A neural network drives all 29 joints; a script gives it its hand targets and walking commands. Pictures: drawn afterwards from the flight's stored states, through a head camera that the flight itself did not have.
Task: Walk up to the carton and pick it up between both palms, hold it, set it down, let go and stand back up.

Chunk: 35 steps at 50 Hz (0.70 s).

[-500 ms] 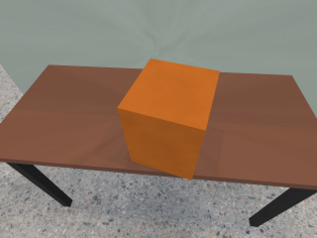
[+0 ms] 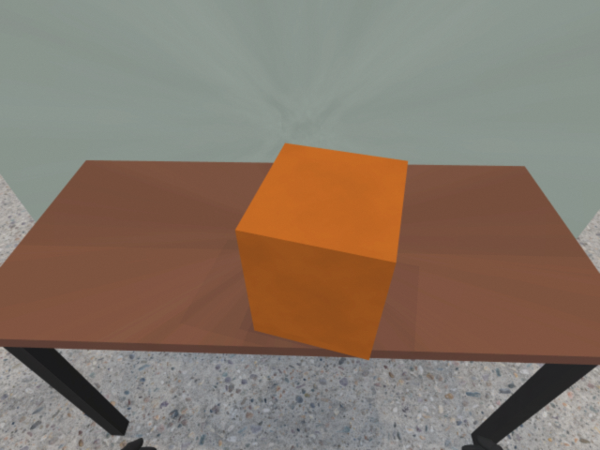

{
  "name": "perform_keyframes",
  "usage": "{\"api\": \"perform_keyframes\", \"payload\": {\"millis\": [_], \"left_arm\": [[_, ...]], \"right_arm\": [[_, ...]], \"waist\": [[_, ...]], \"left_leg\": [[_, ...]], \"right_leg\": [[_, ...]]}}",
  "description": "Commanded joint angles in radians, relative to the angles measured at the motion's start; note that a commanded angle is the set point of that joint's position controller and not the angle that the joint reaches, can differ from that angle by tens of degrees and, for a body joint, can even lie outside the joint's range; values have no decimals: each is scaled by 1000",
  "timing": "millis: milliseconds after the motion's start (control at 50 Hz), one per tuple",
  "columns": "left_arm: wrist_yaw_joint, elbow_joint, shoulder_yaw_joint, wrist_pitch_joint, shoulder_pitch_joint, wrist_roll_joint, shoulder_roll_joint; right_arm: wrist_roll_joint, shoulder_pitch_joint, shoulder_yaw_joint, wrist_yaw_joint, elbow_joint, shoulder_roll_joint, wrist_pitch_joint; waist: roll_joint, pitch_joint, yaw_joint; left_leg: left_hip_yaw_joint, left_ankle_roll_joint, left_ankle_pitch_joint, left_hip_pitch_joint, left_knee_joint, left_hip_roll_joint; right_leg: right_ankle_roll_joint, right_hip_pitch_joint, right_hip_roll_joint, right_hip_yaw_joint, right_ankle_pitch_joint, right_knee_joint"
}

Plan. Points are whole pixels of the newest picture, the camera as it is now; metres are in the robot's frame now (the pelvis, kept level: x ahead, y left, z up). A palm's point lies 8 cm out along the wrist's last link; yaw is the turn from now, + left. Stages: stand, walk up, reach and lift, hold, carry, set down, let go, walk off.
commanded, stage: walk up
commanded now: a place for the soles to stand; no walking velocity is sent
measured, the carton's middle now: (326, 250) +0.43 -0.03 +0.03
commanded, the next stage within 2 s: stand in 0.90 s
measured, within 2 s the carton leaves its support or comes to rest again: neither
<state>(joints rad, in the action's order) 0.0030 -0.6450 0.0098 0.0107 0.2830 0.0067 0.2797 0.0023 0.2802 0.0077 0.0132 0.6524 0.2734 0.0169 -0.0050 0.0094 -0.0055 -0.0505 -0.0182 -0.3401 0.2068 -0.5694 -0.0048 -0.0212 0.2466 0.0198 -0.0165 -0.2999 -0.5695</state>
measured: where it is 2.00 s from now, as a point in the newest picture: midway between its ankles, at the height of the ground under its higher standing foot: outside the picture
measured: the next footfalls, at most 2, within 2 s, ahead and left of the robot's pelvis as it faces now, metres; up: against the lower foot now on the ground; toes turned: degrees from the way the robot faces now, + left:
none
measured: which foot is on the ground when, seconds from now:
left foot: down 0.00-1.00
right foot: down 0.00-1.00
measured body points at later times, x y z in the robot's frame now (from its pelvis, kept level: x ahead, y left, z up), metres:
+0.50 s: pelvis -0.01 +0.00 +0.00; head +0.00 +0.00 +0.45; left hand +0.09 +0.26 -0.11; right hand +0.06 -0.27 -0.11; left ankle -0.02 +0.11 -0.73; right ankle +0.00 -0.13 -0.73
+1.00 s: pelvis +0.00 -0.01 +0.00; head +0.00 +0.00 +0.45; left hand +0.12 +0.24 -0.11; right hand +0.06 -0.28 -0.11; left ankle -0.02 +0.11 -0.73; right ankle +0.00 -0.13 -0.73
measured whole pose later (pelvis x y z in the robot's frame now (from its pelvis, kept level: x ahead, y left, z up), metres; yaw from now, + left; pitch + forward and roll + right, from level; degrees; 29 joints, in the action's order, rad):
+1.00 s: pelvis +0.00 -0.01 +0.00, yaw -5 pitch -1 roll +1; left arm 0.01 -0.68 0.00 0.00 0.30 0.01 0.27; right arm 0.00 0.33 0.00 0.01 0.69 0.29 0.02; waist 0.01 -0.01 0.01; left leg -0.13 -0.01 -0.33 0.19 -0.53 -0.04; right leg -0.01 0.27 -0.02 -0.09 -0.27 -0.56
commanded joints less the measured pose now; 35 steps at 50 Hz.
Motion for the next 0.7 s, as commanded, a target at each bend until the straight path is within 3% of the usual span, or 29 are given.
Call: {"api": "perform_keyframes", "payload": {"millis": [0,120,180,300,340,400,460,680], "left_arm": [[1,68,39,-20,11,-1,118],[3,58,44,-28,38,8,118],[4,54,45,-36,38,11,128],[3,49,42,-35,57,11,120],[4,43,44,-35,64,11,124],[6,42,41,-36,73,7,119],[6,49,40,-35,62,7,127],[6,48,35,-31,54,5,119]], "right_arm": [[3,6,-56,-3,-62,145,-19],[3,10,-60,1,-56,143,-25],[7,21,-56,2,-51,135,-27],[7,43,-57,-1,-43,145,-25],[7,57,-58,-1,-36,144,-24],[8,65,-56,-4,-28,153,-25],[7,75,-50,-6,-26,145,-22],[3,64,-45,-12,-26,155,-24]], "waist": [[32,-88,6],[-20,-38,2],[-21,-1,6],[20,-34,6],[4,-40,8],[-1,-26,10],[52,-31,14],[8,-11,7]], "left_leg": [[111,-26,98,62,148,-93],[116,-34,-46,76,194,-107],[98,-29,28,44,163,-96],[87,-34,28,45,158,-102],[81,-29,20,33,152,-99],[75,-32,81,24,146,-105],[68,-32,91,20,135,-109],[45,-25,230,-8,122,-119]], "right_leg": [[57,38,62,-98,123,112],[48,8,41,-99,34,104],[55,-6,56,-116,77,114],[50,31,46,-120,83,113],[54,38,51,-128,68,122],[57,17,47,-134,158,101],[55,24,47,-134,160,106],[52,8,41,-131,306,60]]}}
